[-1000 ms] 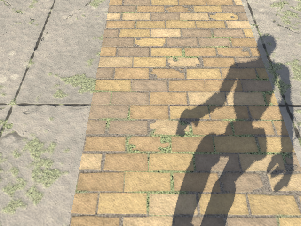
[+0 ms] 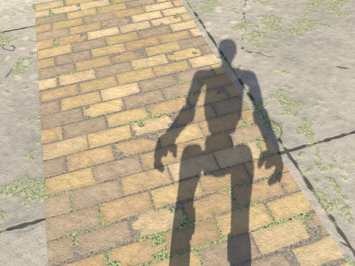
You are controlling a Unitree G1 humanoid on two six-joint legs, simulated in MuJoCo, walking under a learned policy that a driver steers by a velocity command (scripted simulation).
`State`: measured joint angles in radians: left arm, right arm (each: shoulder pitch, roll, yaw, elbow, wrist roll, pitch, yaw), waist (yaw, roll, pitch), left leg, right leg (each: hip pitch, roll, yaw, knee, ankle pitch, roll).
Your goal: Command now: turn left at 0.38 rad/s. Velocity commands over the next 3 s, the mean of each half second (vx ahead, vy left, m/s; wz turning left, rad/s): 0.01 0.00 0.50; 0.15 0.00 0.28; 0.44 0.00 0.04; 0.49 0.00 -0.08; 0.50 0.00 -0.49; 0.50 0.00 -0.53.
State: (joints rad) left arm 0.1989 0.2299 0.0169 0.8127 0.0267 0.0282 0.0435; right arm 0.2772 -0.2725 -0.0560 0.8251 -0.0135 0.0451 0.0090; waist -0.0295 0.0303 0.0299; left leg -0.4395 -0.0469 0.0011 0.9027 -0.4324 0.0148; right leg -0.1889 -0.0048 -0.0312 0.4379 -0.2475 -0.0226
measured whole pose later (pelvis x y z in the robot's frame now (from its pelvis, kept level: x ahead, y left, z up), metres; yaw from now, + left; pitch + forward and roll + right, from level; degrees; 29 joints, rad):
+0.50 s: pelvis -0.02 +0.03 +0.00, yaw +18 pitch +0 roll -1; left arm 0.17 0.30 0.05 0.78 0.02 0.06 0.02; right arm 0.24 -0.30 -0.07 0.74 -0.01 0.05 0.00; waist -0.01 -0.02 0.07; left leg -0.21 -0.11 -0.12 0.42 -0.20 0.08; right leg -0.47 0.00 0.05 0.93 -0.37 0.05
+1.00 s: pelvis +0.03 +0.02 +0.01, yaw +25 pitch +1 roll +1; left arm 0.36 0.25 0.04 0.86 0.02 -0.04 0.00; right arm 0.23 -0.30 -0.05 0.82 -0.04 0.01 0.05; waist 0.03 0.03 -0.01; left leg -0.41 0.00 -0.02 0.79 -0.30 -0.02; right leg -0.08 0.03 0.03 0.27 -0.19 -0.05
